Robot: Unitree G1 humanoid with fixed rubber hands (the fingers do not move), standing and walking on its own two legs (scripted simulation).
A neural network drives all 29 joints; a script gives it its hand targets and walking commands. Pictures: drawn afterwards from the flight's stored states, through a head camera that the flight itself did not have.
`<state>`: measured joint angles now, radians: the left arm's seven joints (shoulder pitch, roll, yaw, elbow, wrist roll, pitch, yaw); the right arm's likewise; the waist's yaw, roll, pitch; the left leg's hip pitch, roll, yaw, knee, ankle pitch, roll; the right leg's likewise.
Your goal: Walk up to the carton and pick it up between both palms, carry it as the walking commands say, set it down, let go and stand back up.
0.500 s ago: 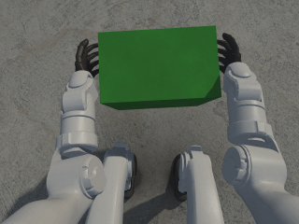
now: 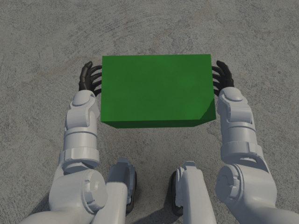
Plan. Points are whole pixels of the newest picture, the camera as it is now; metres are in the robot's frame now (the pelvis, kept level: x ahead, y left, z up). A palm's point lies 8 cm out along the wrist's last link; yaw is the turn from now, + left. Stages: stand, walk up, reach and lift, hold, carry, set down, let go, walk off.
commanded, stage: reach and lift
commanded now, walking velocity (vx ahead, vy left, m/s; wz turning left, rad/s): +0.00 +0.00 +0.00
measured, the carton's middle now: (155, 97) +0.46 +0.01 -0.13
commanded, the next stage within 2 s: none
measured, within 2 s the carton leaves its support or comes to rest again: neither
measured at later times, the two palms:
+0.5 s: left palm (74, 87) +0.41 +0.19 +0.03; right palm (237, 86) +0.44 -0.17 +0.02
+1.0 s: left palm (52, 81) +0.39 +0.19 +0.11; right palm (261, 78) +0.42 -0.17 +0.10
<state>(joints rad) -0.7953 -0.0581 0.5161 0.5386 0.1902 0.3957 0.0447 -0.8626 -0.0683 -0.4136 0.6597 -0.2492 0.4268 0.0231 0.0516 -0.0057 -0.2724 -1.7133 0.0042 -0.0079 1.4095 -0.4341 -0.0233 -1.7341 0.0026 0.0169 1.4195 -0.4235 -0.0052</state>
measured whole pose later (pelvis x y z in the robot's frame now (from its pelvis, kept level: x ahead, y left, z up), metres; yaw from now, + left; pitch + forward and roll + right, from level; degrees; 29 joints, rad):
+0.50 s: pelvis +0.02 +0.00 +0.07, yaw +0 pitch +35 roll +1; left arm -0.64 -0.12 0.51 0.48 0.23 0.39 0.03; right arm -0.70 -0.01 -0.42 0.61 -0.27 0.42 0.03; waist 0.05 -0.01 -0.26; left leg -1.39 0.00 -0.01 1.16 -0.39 -0.02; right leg -1.41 0.00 0.02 1.17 -0.38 0.00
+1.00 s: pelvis +0.04 +0.00 +0.13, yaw -1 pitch +25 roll +0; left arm -0.50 -0.15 0.50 0.40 0.27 0.41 -0.06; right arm -0.57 0.02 -0.42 0.54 -0.30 0.44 0.11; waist 0.04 0.01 -0.16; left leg -0.98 0.01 -0.02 0.84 -0.29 -0.01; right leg -0.99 0.00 0.01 0.84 -0.28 -0.01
